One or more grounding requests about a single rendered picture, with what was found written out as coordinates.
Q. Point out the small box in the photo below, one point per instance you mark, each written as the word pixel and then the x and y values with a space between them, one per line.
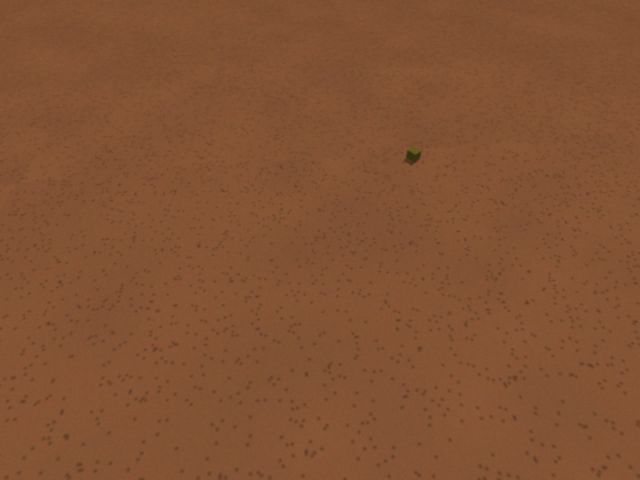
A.
pixel 413 154

